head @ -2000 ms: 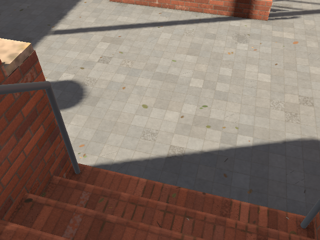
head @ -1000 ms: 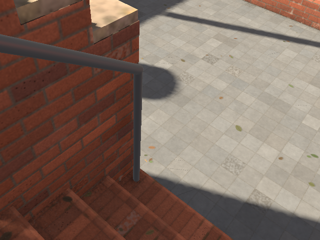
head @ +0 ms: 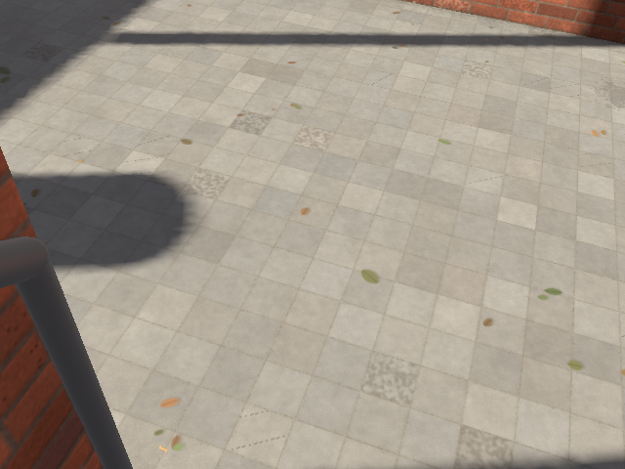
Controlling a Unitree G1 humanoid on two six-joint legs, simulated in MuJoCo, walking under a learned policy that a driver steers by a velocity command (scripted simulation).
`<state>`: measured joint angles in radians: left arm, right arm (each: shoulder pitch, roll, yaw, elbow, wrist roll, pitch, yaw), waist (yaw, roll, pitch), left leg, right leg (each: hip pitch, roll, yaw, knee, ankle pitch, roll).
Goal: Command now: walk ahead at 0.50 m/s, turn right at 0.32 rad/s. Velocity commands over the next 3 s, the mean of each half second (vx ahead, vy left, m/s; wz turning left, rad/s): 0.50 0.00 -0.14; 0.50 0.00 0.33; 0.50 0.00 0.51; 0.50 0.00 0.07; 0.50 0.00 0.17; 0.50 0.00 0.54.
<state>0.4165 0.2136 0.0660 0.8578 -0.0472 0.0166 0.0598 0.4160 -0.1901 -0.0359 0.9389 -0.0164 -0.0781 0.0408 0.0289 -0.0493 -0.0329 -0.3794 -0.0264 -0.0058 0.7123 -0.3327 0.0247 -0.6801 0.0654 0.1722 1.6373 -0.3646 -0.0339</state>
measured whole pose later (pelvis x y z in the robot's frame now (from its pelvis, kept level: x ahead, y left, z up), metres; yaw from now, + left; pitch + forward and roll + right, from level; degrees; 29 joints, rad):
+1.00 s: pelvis +0.57 -0.03 -0.34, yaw +10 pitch +3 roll -3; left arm 0.49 0.20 0.04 1.02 0.00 -0.09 0.01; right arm 0.01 -0.23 -0.05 0.82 0.01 -0.07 0.08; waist 0.09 0.03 0.00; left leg -0.40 -0.04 -0.03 0.42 -0.01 0.10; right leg -0.14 -0.01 -0.08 1.60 -0.82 0.01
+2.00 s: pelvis +1.07 +0.15 -0.34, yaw +27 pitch +2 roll +1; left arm 0.27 0.29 0.07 0.77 -0.03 -0.07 0.01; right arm 0.22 -0.24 -0.06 0.80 -0.01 -0.08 0.02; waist -0.01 -0.04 0.01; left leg -0.23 -0.04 0.06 0.37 -0.18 0.06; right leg -0.56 -0.09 0.04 1.13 -0.30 0.00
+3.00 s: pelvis +1.46 +0.42 -0.35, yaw +51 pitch +1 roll -1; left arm 0.15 0.30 0.07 0.78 -0.01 -0.11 0.01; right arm 0.26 -0.28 -0.08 0.75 0.01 -0.04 0.03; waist -0.01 -0.03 0.07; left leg -0.33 -0.07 -0.01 0.49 -0.18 0.10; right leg -0.48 -0.09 0.03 1.16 -0.35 0.01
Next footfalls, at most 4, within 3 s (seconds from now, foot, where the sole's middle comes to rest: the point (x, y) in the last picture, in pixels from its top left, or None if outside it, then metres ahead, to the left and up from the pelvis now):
0.42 right None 0.27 -0.17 -0.94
0.96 left None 0.68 0.07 -1.12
1.34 right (338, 378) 0.99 -0.08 -1.12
1.82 left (232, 350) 1.07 0.26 -1.12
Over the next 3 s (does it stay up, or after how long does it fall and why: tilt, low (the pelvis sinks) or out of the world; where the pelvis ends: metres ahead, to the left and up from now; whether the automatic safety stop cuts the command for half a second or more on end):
stays up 1.46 0.42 -0.35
